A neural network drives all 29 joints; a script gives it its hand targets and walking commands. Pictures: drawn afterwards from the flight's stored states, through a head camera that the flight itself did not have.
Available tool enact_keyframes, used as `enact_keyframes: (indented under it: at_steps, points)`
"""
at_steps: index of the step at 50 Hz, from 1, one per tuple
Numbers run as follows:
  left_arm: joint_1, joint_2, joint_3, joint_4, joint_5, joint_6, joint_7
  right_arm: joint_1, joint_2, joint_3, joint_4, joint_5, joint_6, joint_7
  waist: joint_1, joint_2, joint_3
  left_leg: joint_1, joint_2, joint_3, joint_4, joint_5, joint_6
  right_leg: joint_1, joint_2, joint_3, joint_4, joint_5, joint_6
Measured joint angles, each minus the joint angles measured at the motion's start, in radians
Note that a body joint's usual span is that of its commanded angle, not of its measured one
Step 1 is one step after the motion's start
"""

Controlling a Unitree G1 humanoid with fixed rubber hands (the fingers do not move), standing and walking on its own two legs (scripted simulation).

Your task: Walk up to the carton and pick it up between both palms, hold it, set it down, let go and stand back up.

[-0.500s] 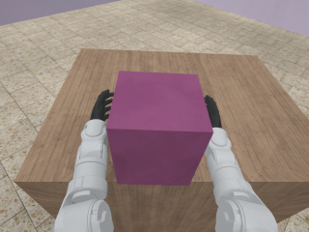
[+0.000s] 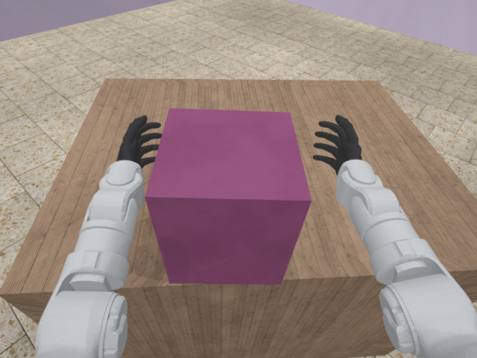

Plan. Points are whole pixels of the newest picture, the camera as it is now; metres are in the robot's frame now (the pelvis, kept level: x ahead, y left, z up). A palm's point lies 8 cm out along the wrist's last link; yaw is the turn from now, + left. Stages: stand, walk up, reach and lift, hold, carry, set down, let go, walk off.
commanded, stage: set down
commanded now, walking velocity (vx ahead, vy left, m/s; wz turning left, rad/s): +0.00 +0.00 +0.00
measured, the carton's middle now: (227, 200) +0.39 +0.02 +0.07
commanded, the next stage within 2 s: none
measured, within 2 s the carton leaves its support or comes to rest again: neither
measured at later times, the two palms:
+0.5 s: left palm (100, 124) +0.41 +0.21 +0.22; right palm (360, 123) +0.41 -0.17 +0.23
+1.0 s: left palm (88, 180) +0.35 +0.23 +0.16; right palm (363, 175) +0.36 -0.18 +0.17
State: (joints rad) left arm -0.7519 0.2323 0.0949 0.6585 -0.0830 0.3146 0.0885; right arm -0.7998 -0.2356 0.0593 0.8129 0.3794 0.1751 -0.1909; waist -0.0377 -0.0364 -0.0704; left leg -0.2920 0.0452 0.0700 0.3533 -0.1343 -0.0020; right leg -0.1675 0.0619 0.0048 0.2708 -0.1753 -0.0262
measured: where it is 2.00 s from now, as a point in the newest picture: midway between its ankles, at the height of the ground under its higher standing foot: outside the picture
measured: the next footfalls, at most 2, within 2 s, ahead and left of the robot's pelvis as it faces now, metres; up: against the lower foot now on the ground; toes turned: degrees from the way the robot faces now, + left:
none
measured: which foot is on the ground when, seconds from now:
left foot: down 0.00-1.00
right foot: down 0.00-1.00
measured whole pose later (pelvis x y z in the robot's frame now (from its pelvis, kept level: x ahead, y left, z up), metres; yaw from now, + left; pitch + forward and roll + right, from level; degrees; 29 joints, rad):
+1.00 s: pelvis +0.00 +0.00 +0.00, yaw +0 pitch -1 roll +0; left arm -0.49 0.33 0.15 0.12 -0.14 0.72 0.00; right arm -0.55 -0.30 0.02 0.36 0.48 0.41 -0.13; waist -0.04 -0.05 -0.03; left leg -0.17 0.02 0.07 0.30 -0.12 0.01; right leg -0.08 0.04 0.01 0.29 -0.20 -0.02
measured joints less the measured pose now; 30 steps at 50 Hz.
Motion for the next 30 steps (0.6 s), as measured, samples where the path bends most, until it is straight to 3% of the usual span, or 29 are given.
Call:
enact_keyframes:
  at_steps: [5,12,23,30]
  points:
    - [-0.024,0.056,-0.012,-0.006,-0.066,0.053,-0.022,0.002,-0.014,0.038,-0.079,0.065,0.074,-0.020,-0.010,0.003,-0.014,-0.019,0.001,-0.010,-0.009,0.019,-0.002,-0.029,0.003,-0.011,0.018,0.001,-0.006]
    - [-0.090,0.107,-0.031,0.016,-0.118,0.113,-0.038,-0.052,-0.011,0.031,-0.120,0.083,0.168,-0.043,-0.014,0.002,-0.018,-0.025,0.002,-0.012,-0.016,0.038,-0.006,-0.051,0.003,-0.014,0.048,-0.001,-0.011]
    - [-0.239,0.179,-0.086,0.158,-0.164,0.158,-0.050,-0.201,-0.058,0.022,0.010,0.113,0.234,-0.027,-0.007,-0.006,-0.049,-0.023,-0.005,-0.014,-0.013,0.037,-0.004,-0.054,-0.003,-0.017,0.063,-0.011,-0.014]
    - [-0.226,0.208,-0.075,0.098,-0.147,0.202,-0.089,-0.211,-0.075,0.016,0.018,0.132,0.245,-0.004,-0.014,-0.013,-0.040,0.015,-0.013,-0.021,-0.038,0.038,-0.003,-0.005,-0.009,-0.023,0.022,-0.003,-0.010]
